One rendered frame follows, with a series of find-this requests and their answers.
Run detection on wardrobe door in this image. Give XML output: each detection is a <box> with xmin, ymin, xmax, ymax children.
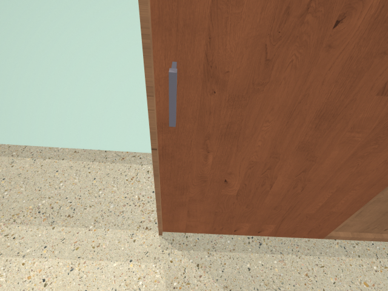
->
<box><xmin>150</xmin><ymin>0</ymin><xmax>388</xmax><ymax>239</ymax></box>
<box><xmin>333</xmin><ymin>186</ymin><xmax>388</xmax><ymax>234</ymax></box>

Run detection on handle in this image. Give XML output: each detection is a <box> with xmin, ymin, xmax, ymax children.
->
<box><xmin>169</xmin><ymin>62</ymin><xmax>177</xmax><ymax>127</ymax></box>

